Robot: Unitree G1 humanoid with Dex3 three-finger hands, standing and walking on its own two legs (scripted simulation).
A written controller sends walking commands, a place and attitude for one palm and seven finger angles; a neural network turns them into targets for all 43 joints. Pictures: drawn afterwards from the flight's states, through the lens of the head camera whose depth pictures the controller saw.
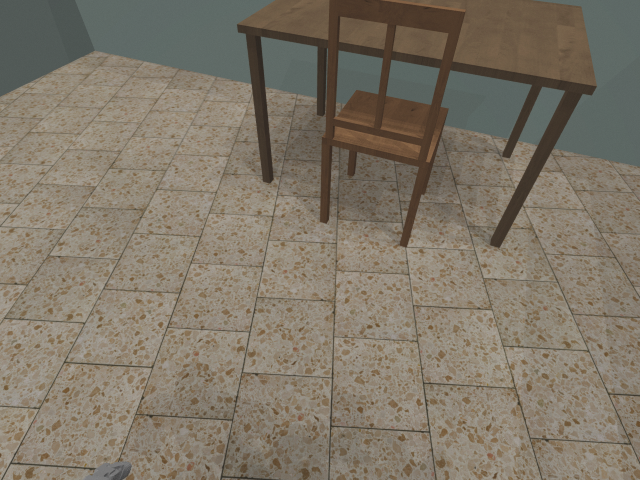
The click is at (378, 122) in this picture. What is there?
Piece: chair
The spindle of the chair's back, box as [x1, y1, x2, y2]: [374, 24, 395, 128]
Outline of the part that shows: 391,24 387,25 374,127 378,128 381,125 395,25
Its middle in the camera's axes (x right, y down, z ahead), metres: +0.20 -0.50 +1.22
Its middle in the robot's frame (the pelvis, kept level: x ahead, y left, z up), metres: +1.25 -0.14 -0.07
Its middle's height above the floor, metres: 0.70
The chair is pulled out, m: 0.00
